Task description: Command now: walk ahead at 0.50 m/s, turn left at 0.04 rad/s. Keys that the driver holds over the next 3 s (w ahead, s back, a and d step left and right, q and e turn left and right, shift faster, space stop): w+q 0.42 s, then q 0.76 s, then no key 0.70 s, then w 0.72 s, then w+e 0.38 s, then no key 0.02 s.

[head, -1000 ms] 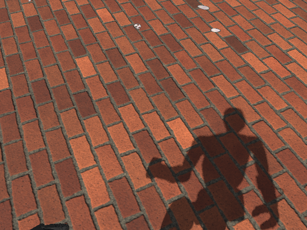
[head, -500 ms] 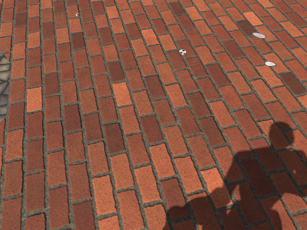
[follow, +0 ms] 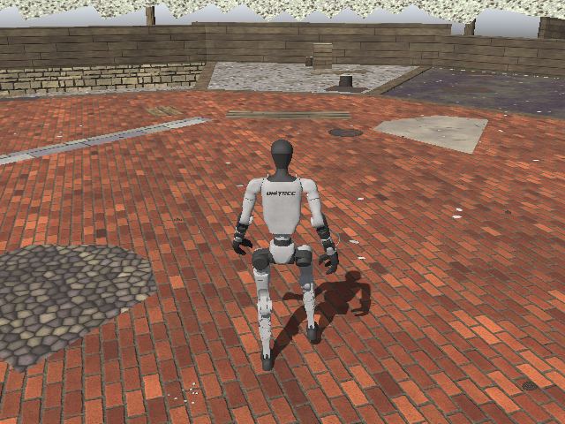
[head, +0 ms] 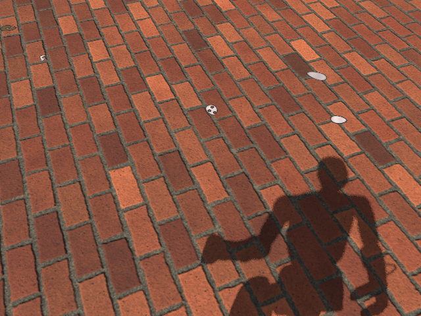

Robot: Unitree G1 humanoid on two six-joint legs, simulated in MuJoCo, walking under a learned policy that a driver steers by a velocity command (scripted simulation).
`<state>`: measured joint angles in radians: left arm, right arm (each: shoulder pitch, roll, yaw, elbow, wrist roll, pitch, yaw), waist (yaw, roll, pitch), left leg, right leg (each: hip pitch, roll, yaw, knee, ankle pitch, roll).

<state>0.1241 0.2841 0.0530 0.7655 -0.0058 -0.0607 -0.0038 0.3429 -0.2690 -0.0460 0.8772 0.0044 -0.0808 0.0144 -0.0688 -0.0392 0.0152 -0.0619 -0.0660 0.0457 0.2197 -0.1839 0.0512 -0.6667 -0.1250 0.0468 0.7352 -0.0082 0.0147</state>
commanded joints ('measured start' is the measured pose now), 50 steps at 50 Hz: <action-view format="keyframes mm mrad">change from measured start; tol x32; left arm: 1 -112 40 2 -82 -5 -19 -12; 11 323 243 77 1 17 -35 -10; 50 -23 103 32 -42 10 53 43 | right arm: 1 11 -178 -40 -36 11 -7 -10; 50 -196 -199 -84 -308 -1 101 -49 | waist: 1 -10 86 43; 11 174 -270 -421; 23 66 -17 46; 36 36 234 -480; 50 63 165 -135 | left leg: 1 -47 260 -133 -94 184 152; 9 -74 214 -154 379 356 60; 12 -692 85 -187 1057 -368 -22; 32 -357 69 33 370 64 30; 35 281 356 -491 349 1026 291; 39 -15 305 -471 119 270 252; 50 -234 184 -456 91 -16 169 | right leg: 1 53 29 -29 -124 98 2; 9 608 43 -2 -251 -29 -102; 11 1082 -311 643 -390 -284 -292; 18 511 -148 82 -600 -112 -192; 32 684 -144 -241 -242 592 -112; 34 457 -28 -274 210 194 -2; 35 119 152 -202 558 -712 69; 50 180 130 61 87 -286 70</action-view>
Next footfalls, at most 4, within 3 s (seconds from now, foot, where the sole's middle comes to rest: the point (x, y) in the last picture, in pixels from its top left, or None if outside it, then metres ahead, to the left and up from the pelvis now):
0.18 right None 0.28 -0.16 -0.78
0.68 left None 0.47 0.12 -0.78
1.16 right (225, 290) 0.57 -0.07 -0.78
1.50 left None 0.38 0.12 -0.78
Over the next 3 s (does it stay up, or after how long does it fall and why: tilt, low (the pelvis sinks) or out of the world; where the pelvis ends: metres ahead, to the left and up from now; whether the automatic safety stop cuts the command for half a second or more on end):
stays up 0.80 0.34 -0.01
